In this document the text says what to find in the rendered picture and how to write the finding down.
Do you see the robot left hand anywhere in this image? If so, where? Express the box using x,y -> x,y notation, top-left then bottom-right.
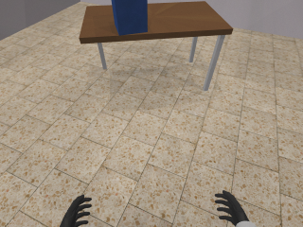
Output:
60,195 -> 92,227

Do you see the robot right hand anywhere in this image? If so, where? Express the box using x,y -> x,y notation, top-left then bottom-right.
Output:
215,190 -> 249,227

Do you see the table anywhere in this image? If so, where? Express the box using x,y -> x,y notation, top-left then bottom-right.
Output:
79,1 -> 234,91

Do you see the carton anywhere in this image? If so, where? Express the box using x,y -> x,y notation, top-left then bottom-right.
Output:
111,0 -> 148,36

